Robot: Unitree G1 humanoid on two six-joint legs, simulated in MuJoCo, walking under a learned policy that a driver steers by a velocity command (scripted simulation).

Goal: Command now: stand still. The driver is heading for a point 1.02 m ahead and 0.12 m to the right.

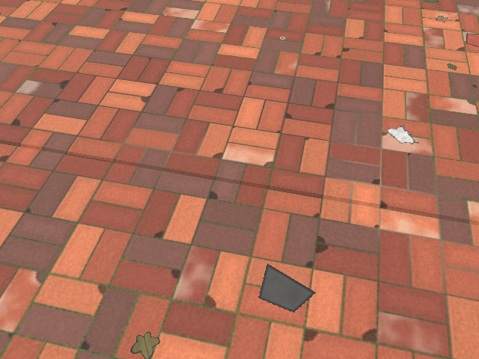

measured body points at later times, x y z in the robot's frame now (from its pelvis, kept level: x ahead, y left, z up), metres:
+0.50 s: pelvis +0.07 +0.05 +0.00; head +0.07 +0.07 +0.45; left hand +0.08 +0.31 -0.15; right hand +0.10 -0.22 -0.13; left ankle +0.05 +0.14 -0.74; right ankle -0.03 -0.09 -0.66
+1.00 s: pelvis +0.33 +0.00 -0.01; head +0.37 +0.00 +0.44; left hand +0.51 +0.25 -0.12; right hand +0.30 -0.26 -0.16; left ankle +0.14 +0.14 -0.64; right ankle +0.43 -0.09 -0.74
